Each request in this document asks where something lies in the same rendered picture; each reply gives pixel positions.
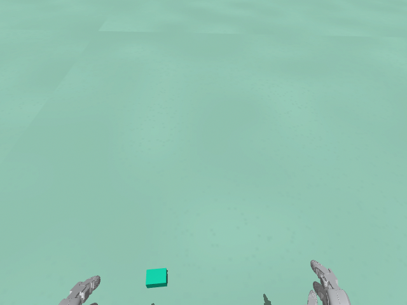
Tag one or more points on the left robot hand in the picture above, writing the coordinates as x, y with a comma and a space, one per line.
81, 291

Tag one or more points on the small box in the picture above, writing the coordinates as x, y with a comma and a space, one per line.
156, 277

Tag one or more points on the right robot hand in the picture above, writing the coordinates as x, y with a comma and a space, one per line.
328, 291

